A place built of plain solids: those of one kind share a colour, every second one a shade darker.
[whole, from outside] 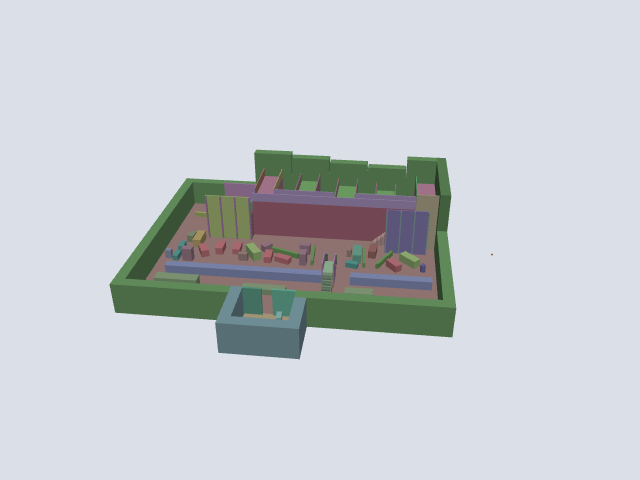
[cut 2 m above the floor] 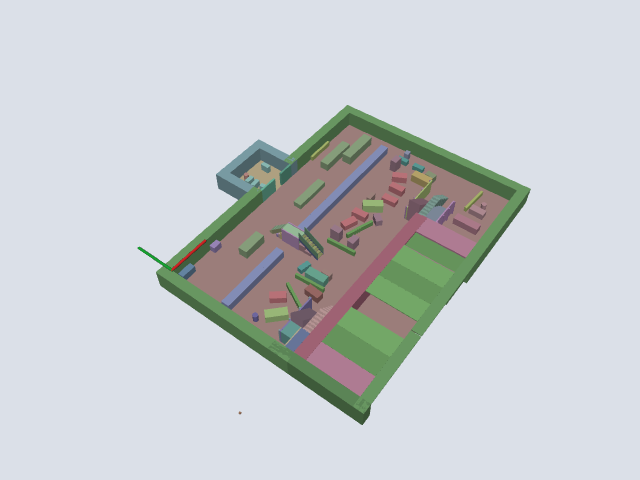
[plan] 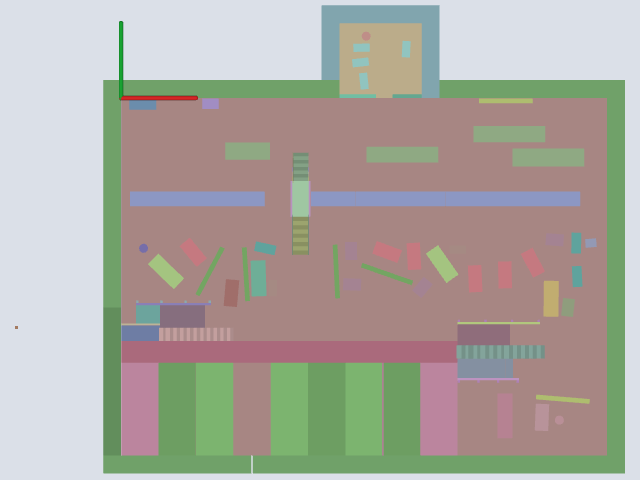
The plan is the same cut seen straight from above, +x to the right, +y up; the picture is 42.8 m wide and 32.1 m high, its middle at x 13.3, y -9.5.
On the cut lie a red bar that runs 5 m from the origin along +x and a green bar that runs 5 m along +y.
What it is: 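23 risers of 0.204 m in one run along the bins' fronts, up to the walk on their tops, 4.68 m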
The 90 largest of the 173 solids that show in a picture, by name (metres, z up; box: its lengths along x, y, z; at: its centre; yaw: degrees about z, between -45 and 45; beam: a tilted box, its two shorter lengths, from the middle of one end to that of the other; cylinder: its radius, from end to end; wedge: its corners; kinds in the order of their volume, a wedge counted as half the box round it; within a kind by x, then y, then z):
{
 "wall_concrete_1": {"box": [1.2, 11.1, 8.28], "at": [-0.6, -19.56, 3.74]},
 "wall_concrete_2": {"box": [1.2, 17.61, 3.6], "at": [-0.6, -7.61, 1.4]},
 "wall_concrete_3": {"box": [4.9, 1.2, 6.0], "at": [1.25, -24.51, 4.88]},
 "wall_concrete_4": {"box": [4.9, 1.2, 3.6], "at": [3.75, -24.51, 3.68]},
 "wall_concrete_5": {"box": [4.9, 1.2, 4.7], "at": [6.25, -24.51, 4.23]},
 "wall_concrete_6": {"box": [15.8, 1.2, 3.6], "at": [6.7, 0.6, 1.4]},
 "wall_concrete_7": {"box": [4.9, 1.2, 3.6], "at": [8.75, -24.51, 4.28]},
 "wall_concrete_8": {"box": [4.9, 1.2, 5.1], "at": [11.25, -24.51, 4.43]},
 "wall_concrete_9": {"box": [4.9, 1.2, 3.6], "at": [13.75, -24.51, 3.68]},
 "wall_concrete_10": {"box": [4.9, 1.2, 6.05], "at": [16.25, -24.51, 4.41]},
 "wall_concrete_11": {"box": [4.9, 1.2, 3.6], "at": [18.75, -24.51, 3.18]},
 "wall_concrete_12": {"box": [4.9, 1.2, 8.28], "at": [21.25, -24.51, 3.74]},
 "wall_concrete_13": {"box": [13.6, 1.2, 3.6], "at": [26.9, 0.6, 1.4]},
 "wall_concrete_14": {"box": [12.4, 1.2, 3.6], "at": [27.5, -24.51, 1.4]},
 "wall_concrete_15": {"box": [1.2, 26.31, 3.6], "at": [33.1, -11.96, 1.4]},
 "floor_hallground_brick_1": {"box": [32.5, 23.91, 0.4], "at": [16.25, -11.96, -0.2]},
 "floor_walk_metal_1": {"box": [22.5, 1.45, 5.08], "at": [11.25, -16.98, 2.14]},
 "floor_bin_metal_1": {"box": [2.5, 6.2, 2.8], "at": [1.25, -20.81, 3.28]},
 "floor_bin_metal_2": {"box": [2.5, 6.2, 5.08], "at": [21.25, -20.81, 2.14]},
 "floor_bin_timber_1": {"box": [2.5, 6.2, 0.4], "at": [3.75, -20.81, 2.08]},
 "floor_bin_timber_2": {"box": [2.5, 6.2, 1.5], "at": [6.25, -20.81, 2.63]},
 "floor_bin_timber_3": {"box": [2.5, 6.2, 1.9], "at": [11.25, -20.81, 2.83]},
 "floor_bin_timber_4": {"box": [2.5, 6.2, 0.4], "at": [13.75, -20.81, 2.08]},
 "floor_bin_timber_5": {"box": [2.5, 6.2, 2.85], "at": [16.25, -20.81, 2.81]},
 "floor_bin_timber_6": {"box": [2.5, 6.2, 0.4], "at": [18.75, -20.81, 1.58]},
 "wall_brick_1": {"box": [1.2, 6.2, 3.6], "at": [14.0, 3.1, 1.4]},
 "wall_brick_2": {"box": [7.9, 1.2, 3.6], "at": [17.35, 5.6, 1.4]},
 "wall_brick_3": {"box": [1.2, 6.2, 3.6], "at": [20.7, 3.1, 1.4]},
 "conveyor_1": {"box": [3.0, 1.0, 1.05], "at": [2.1, -6.75, 0.53]},
 "conveyor_2": {"box": [3.0, 1.0, 1.05], "at": [5.1, -6.75, 0.53]},
 "conveyor_3": {"box": [3.0, 1.0, 1.05], "at": [8.1, -6.75, 0.53]},
 "conveyor_4": {"box": [3.0, 1.0, 1.05], "at": [14.2, -6.75, 0.53]},
 "conveyor_5": {"box": [3.0, 1.0, 1.05], "at": [17.2, -6.75, 0.53]},
 "conveyor_6": {"box": [3.0, 1.0, 1.05], "at": [20.2, -6.75, 0.53]},
 "conveyor_7": {"box": [3.0, 1.0, 1.05], "at": [23.2, -6.75, 0.53]},
 "conveyor_8": {"box": [3.0, 1.0, 1.05], "at": [26.2, -6.75, 0.53]},
 "conveyor_9": {"box": [3.0, 1.0, 1.05], "at": [29.2, -6.75, 0.53]},
 "boardstack_front_1": {"box": [3.0, 1.15, 1.16], "at": [8.46, -3.55, 0.58]},
 "boardstack_front_2": {"box": [4.8, 1.05, 0.7], "at": [18.81, -3.79, 0.35]},
 "boardstack_front_3": {"box": [4.8, 1.1, 1.04], "at": [25.97, -2.42, 0.52]},
 "boardstack_front_4": {"box": [4.8, 1.2, 1.2], "at": [28.57, -3.98, 0.6]},
 "floor_walkland_metal_1": {"box": [2.6, 1.05, 5.08], "at": [1.3, -15.73, 2.14]},
 "floor_annex_tile_1": {"box": [5.5, 5.0, 0.4], "at": [17.35, 2.5, -0.2]},
 "step_1": {"box": [0.35, 0.9, 4.53], "at": [22.59, -16.98, 2.21]},
 "step_2": {"box": [0.35, 0.9, 4.32], "at": [22.86, -16.98, 2.11]},
 "step_3": {"box": [0.35, 0.9, 4.12], "at": [23.12, -16.98, 2.01]},
 "step_4": {"box": [0.35, 0.9, 3.92], "at": [23.39, -16.98, 1.91]},
 "step_5": {"box": [0.35, 0.9, 3.71], "at": [23.65, -16.98, 1.81]},
 "step_6": {"box": [0.35, 0.9, 3.51], "at": [23.92, -16.98, 1.7]},
 "step_7": {"box": [0.35, 0.9, 3.31], "at": [24.18, -16.98, 1.6]},
 "step_8": {"box": [0.35, 0.9, 3.1], "at": [24.45, -16.98, 1.5]},
 "incline_1": {"wedge": [[22.5, -16.54, -0.05], [22.5, -16.54, 3.33], [22.5, -15.13, -0.05], [22.5, -15.13, 3.33], [26.01, -16.54, -0.05], [26.01, -16.54, 0.64], [26.01, -15.13, -0.05], [26.01, -15.13, 0.64]]},
 "crib_1": {"box": [0.53, 1.3, 3.12], "at": [22.76, -18.09, 1.56]},
 "crib_2": {"box": [0.53, 1.3, 2.72], "at": [23.29, -18.09, 1.36]},
 "crib_3": {"box": [0.53, 1.3, 2.31], "at": [23.82, -18.09, 1.15]},
 "crib_4": {"box": [0.53, 1.3, 1.9], "at": [24.35, -18.09, 0.95]},
 "crib_5": {"box": [0.53, 1.3, 1.5], "at": [24.88, -18.09, 0.75]},
 "cart_hall_1": {"box": [0.9, 1.8, 0.85], "at": [4.82, -10.32, 0.43], "yaw": 39.5},
 "cart_hall_2": {"box": [1.8, 0.9, 0.71], "at": [17.79, -10.3, 0.35], "yaw": -20.3},
 "cart_hall_3": {"box": [0.9, 1.8, 0.81], "at": [19.58, -10.59, 0.4], "yaw": 3.0},
 "cart_hall_4": {"box": [0.9, 1.8, 0.71], "at": [23.68, -12.09, 0.35], "yaw": 2.6},
 "cart_hall_5": {"box": [0.9, 1.8, 0.87], "at": [25.67, -11.83, 0.43], "yaw": 1.3},
 "cart_hall_6": {"box": [0.9, 1.8, 0.88], "at": [27.53, -11.02, 0.44], "yaw": 28.2},
 "incline_bwa_1": {"wedge": [[2.6, -15.36, -0.05], [2.6, -15.36, 3.38], [2.6, -13.86, -0.05], [2.6, -13.86, 3.38], [5.61, -15.36, -0.05], [5.61, -15.36, 0.64], [5.61, -13.86, -0.05], [5.61, -13.86, 0.64]]},
 "drivehouse_bwa_1": {"box": [1.6, 1.23, 3.83], "at": [1.8, -14.48, 1.92]},
 "floor_crosswalk_metal_1": {"box": [1.1, 2.4, 2.31], "at": [12.0, -6.75, 0.75]},
 "slabwood_hall_1": {"box": [2.4, 1.0, 0.95], "at": [3.0, -11.6, 0.47], "yaw": -43.8},
 "slabwood_hall_2": {"box": [1.0, 2.4, 1.11], "at": [21.47, -11.11, 0.56], "yaw": 35.0},
 "rail_bindiv_1": {"box": [0.12, 6.2, 3.05], "at": [15.0, -20.81, 3.81]},
 "rail_bindiv_2": {"box": [0.12, 6.2, 3.55], "at": [17.5, -20.81, 3.56]},
 "wall_alleybwbL_timber_1": {"box": [5.51, 0.15, 5.83], "at": [25.26, -15.06, 2.87]},
 "wall_alleybwa_metal_1": {"box": [5.01, 0.15, 5.83], "at": [3.51, -13.79, 2.87]},
 "pallets_hall_1": {"box": [0.8, 1.2, 1.51], "at": [15.38, -10.24, 0.76], "yaw": 0.6},
 "pallets_hall_2": {"box": [1.2, 0.8, 1.27], "at": [15.45, -12.48, 0.63], "yaw": -1.9},
 "pallets_hall_3": {"box": [1.2, 0.8, 1.61], "at": [29.0, -9.49, 0.81], "yaw": -4.3},
 "wall_plaster_1": {"box": [2.45, 0.25, 3.6], "at": [15.82, 0.12, 1.4]},
 "wall_plaster_2": {"box": [1.95, 0.25, 3.6], "at": [19.12, 0.12, 1.4]},
 "wall_alleybwbR_metal_1": {"box": [4.11, 0.15, 5.83], "at": [24.55, -18.81, 2.87]},
 "step_bwa_1": {"box": [0.3, 0.9, 4.53], "at": [2.67, -15.81, 2.21]},
 "step_bwa_2": {"box": [0.3, 0.9, 4.12], "at": [3.12, -15.81, 2.01]},
 "step_bwa_3": {"box": [0.3, 0.9, 3.71], "at": [3.57, -15.81, 1.81]},
 "boardstack_end_1": {"box": [1.0, 3.0, 0.92], "at": [25.67, -21.26, 0.46]},
 "rail_walk_1": {"box": [20.05, 0.12, 1.1], "at": [12.48, -16.32, 5.23]},
 "slabwood_rdbwa_1": {"box": [1.0, 2.4, 1.1], "at": [9.19, -12.07, 0.55], "yaw": 1.7},
 "slabwood_1": {"box": [1.0, 2.4, 1.06], "at": [28.76, -13.43, 0.53], "yaw": -0.6},
 "rail_walkland_1": {"box": [2.6, 0.12, 7.23], "at": [1.3, -15.15, 3.62]},
 "cart_rdbwa_1": {"box": [0.9, 1.8, 0.94], "at": [7.38, -13.05, 0.47], "yaw": -5.0},
 "cart_1": {"box": [0.9, 1.8, 0.78], "at": [28.14, -21.36, 0.39], "yaw": -2.2},
 "bench_1": {"box": [1.8, 0.75, 0.89], "at": [1.45, -0.41, 0.44]},
 "boardstack_usxob_1": {"box": [1.18, 0.8, 0.99], "at": [12.0, -8.35, 0.49]}
}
